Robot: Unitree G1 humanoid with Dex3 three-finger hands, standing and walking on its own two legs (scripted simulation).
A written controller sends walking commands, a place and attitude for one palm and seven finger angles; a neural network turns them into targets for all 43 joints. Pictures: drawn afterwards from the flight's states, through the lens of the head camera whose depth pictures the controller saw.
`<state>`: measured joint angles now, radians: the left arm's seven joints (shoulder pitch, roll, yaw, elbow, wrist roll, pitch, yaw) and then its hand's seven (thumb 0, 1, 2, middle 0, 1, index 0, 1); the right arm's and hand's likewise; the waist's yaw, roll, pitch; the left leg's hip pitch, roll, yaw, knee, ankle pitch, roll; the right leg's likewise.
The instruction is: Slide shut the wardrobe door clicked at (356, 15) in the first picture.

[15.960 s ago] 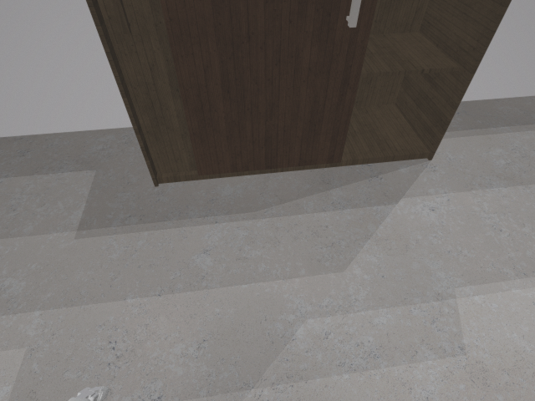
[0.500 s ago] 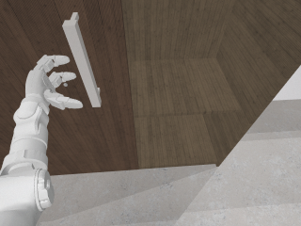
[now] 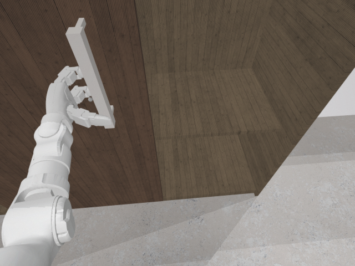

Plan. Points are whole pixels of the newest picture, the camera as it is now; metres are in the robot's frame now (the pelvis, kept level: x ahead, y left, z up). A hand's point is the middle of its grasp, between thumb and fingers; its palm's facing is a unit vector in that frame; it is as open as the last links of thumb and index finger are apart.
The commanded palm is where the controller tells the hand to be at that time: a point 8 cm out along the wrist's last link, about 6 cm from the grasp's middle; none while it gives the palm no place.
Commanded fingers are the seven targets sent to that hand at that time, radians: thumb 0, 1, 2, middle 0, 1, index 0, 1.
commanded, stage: slide the fingers in behind the handle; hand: left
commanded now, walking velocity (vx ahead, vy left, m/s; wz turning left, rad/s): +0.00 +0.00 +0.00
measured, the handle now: (97, 80) +0.49 +0.17 +0.16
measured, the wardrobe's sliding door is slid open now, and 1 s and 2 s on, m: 0.54 0.54 0.54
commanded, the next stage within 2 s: grip the handle and tug to test in 1.82 s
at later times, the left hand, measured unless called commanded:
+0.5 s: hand (92, 103) +0.45 +0.18 +0.14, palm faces +0.05 -1.00 +0.00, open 14.0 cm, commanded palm +0.42 +0.23 +0.14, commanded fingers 0.00 -0.50 0.30 -0.30 -1.20 -0.30 -1.20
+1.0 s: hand (98, 103) +0.44 +0.17 +0.14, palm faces +0.06 -1.00 +0.01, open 14.0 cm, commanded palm +0.42 +0.21 +0.14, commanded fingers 0.00 -0.50 0.30 -0.30 -1.20 -0.30 -1.20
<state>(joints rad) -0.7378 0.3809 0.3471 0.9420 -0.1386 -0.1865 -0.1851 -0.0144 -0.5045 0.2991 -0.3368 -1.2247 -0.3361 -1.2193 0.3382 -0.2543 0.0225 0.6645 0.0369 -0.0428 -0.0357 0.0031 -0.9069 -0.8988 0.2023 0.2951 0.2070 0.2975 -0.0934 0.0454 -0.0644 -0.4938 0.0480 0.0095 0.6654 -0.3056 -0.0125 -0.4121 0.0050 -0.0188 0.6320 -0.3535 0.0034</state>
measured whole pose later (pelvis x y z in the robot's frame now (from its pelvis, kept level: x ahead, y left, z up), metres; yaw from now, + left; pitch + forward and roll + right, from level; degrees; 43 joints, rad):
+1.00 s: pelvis +0.00 +0.00 +0.00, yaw +0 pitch +7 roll -1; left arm -0.67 0.30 0.27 0.82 -0.16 -0.15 -0.11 -0.01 -0.51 0.30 -0.30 -1.20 -0.30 -1.20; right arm 0.33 -0.25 0.01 0.67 0.04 -0.05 -0.03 0.00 -0.91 -0.90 0.20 0.30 0.21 0.30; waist -0.07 0.05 -0.07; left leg -0.47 0.04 0.01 0.66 -0.31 -0.01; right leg -0.38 0.00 -0.02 0.62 -0.35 0.01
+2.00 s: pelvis +0.00 +0.00 +0.00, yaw +0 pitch +7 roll -1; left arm -0.70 0.27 0.26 0.85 -0.14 -0.17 -0.07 -0.01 -0.49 0.30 -0.30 -1.21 -0.31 -1.20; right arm 0.34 -0.25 0.00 0.67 0.04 -0.05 -0.02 0.00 -0.91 -0.90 0.20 0.29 0.21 0.30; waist -0.08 0.05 -0.06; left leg -0.47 0.05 0.01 0.65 -0.30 -0.01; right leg -0.39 0.00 -0.02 0.62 -0.35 0.00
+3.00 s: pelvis +0.01 +0.00 +0.00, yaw -1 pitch +7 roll -1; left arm -0.61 0.27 0.27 0.73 -0.15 -0.13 -0.06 0.01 0.71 0.80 -0.43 -1.40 -0.42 -1.40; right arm 0.33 -0.25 0.00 0.65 0.03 -0.03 -0.02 0.00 -0.91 -0.90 0.20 0.29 0.21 0.30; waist -0.09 0.05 -0.07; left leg -0.43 0.05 0.03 0.63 -0.31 -0.02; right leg -0.36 0.01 0.00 0.60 -0.35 0.00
